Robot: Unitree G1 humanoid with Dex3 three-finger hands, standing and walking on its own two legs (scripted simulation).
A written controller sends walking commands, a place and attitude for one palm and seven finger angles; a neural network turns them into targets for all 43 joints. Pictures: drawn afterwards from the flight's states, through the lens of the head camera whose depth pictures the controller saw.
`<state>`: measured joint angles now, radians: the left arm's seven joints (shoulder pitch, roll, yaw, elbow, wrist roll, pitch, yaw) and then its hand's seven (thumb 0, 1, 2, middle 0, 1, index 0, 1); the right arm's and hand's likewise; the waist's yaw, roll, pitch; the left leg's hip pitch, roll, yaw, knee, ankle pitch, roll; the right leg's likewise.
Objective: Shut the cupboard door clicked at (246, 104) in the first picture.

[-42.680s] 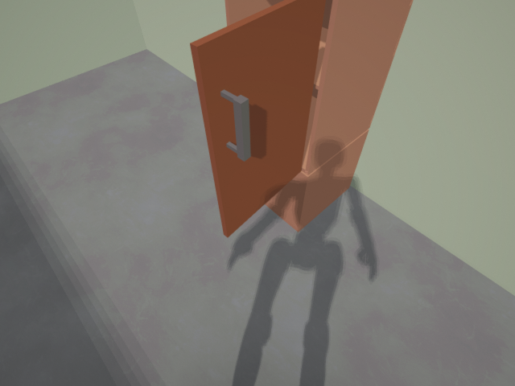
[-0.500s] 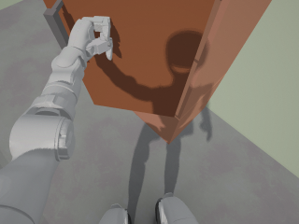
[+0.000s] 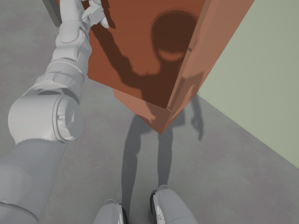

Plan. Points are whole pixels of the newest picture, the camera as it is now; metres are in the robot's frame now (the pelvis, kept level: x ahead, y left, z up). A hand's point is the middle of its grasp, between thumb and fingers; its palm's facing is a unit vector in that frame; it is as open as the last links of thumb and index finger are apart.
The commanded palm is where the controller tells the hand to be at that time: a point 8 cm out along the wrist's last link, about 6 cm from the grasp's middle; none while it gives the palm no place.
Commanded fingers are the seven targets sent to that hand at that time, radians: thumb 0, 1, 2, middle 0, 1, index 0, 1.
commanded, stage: pull the fist back off the door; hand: left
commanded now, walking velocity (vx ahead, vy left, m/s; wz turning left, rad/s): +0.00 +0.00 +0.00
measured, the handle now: out of the picture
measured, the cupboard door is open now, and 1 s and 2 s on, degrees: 18 18 18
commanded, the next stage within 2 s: draw the hand back to the body in 0.74 s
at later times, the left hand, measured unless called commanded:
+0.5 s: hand (99, 33) +0.51 +0.02 +0.15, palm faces +0.07 -1.00 -0.07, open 3.1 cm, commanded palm +0.48 +0.06 +0.15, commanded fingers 0.00 0.90 0.90 -1.30 -1.50 -1.30 -1.50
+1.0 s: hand (97, 46) +0.47 +0.03 +0.16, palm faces +0.12 -0.99 +0.07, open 3.1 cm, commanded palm +0.41 +0.08 +0.16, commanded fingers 0.00 0.90 0.90 -1.30 -1.50 -1.30 -1.50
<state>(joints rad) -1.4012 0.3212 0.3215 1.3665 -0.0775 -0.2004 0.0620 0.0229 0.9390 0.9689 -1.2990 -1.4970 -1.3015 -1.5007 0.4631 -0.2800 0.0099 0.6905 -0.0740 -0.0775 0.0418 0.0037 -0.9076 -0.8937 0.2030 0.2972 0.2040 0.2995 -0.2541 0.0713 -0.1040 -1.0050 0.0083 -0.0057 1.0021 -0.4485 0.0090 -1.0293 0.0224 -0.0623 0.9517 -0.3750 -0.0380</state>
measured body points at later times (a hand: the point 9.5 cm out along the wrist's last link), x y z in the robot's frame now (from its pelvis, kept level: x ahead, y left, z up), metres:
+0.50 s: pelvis +0.02 -0.01 +0.03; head +0.09 -0.03 +0.48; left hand +0.50 +0.08 +0.16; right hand +0.03 -0.28 -0.09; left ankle +0.00 +0.11 -0.67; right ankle +0.03 -0.10 -0.67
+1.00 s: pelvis +0.00 +0.00 +0.04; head +0.06 -0.02 +0.49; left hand +0.46 +0.08 +0.16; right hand +0.04 -0.24 -0.09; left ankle +0.00 +0.11 -0.67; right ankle +0.03 -0.10 -0.67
